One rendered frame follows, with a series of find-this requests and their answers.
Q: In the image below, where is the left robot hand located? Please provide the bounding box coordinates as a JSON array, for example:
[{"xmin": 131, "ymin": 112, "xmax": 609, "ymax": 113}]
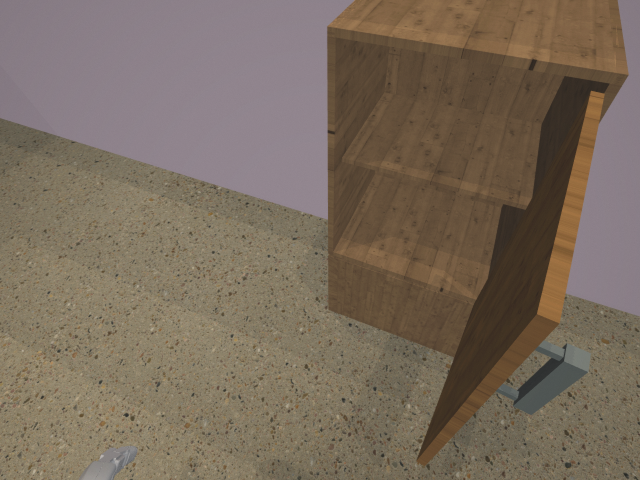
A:
[{"xmin": 78, "ymin": 446, "xmax": 138, "ymax": 480}]

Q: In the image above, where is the cupboard door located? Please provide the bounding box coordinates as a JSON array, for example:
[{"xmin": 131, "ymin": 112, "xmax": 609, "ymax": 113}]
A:
[{"xmin": 416, "ymin": 91, "xmax": 605, "ymax": 466}]

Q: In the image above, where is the handle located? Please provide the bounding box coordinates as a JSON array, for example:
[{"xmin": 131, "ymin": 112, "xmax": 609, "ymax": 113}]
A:
[{"xmin": 496, "ymin": 340, "xmax": 591, "ymax": 415}]

